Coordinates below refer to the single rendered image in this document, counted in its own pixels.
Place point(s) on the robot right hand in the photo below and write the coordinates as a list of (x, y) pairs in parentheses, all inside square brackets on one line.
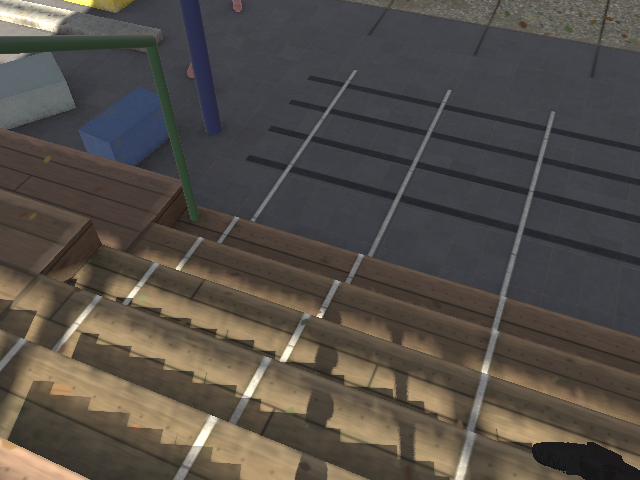
[(591, 461)]

